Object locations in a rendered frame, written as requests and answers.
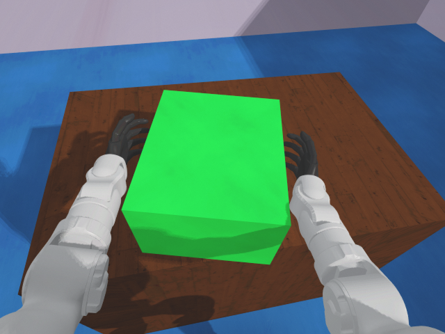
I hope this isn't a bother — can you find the carton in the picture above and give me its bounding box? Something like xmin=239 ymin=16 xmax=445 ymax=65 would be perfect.
xmin=122 ymin=90 xmax=291 ymax=264

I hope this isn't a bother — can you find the right robot upper arm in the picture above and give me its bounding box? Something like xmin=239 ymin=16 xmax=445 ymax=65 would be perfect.
xmin=323 ymin=273 xmax=445 ymax=334

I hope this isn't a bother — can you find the right robot hand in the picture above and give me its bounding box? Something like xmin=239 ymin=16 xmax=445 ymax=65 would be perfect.
xmin=284 ymin=131 xmax=318 ymax=181

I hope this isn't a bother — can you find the right robot forearm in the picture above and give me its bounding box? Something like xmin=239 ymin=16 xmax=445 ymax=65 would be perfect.
xmin=289 ymin=175 xmax=409 ymax=323

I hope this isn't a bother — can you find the pedestal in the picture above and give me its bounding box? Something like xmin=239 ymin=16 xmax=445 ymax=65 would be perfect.
xmin=18 ymin=72 xmax=445 ymax=334

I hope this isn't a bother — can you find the left robot forearm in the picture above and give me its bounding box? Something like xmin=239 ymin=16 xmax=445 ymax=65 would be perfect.
xmin=22 ymin=154 xmax=127 ymax=305

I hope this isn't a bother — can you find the left robot hand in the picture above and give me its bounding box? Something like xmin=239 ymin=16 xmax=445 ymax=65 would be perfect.
xmin=106 ymin=113 xmax=150 ymax=165

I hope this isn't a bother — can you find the left robot upper arm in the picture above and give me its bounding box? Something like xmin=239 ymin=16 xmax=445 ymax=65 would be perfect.
xmin=0 ymin=245 xmax=109 ymax=334

